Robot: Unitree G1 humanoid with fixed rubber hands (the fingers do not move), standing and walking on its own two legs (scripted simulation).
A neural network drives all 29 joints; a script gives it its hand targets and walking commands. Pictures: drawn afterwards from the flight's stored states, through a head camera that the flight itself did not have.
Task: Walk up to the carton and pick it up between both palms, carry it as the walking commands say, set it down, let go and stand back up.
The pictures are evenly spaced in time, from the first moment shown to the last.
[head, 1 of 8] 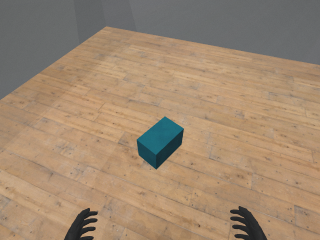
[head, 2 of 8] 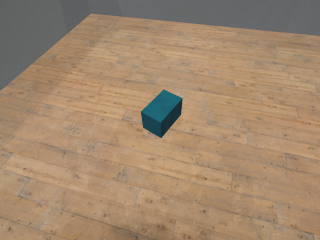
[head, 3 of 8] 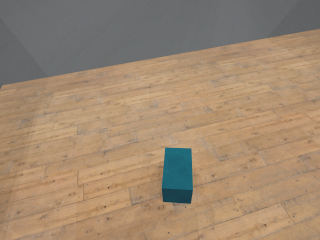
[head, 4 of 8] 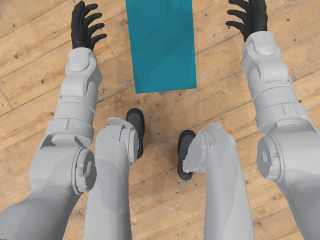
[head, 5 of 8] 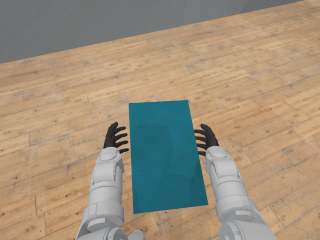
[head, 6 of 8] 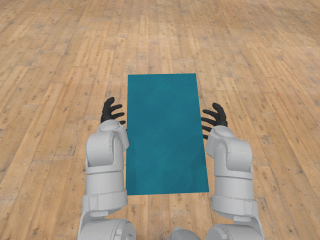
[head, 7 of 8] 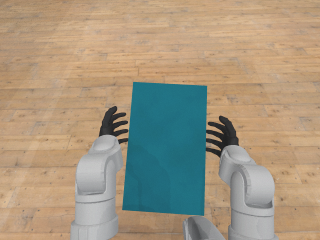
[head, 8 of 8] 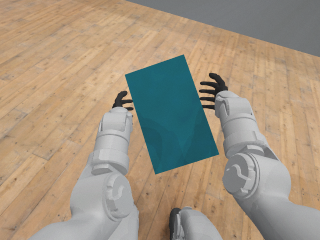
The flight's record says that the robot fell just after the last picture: yes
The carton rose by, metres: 0.70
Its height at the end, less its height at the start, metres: +0.63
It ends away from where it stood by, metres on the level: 4.00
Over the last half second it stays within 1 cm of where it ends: no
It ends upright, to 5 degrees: no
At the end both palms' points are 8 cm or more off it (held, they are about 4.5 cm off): no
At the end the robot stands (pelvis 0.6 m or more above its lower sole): yes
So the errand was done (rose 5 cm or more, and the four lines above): no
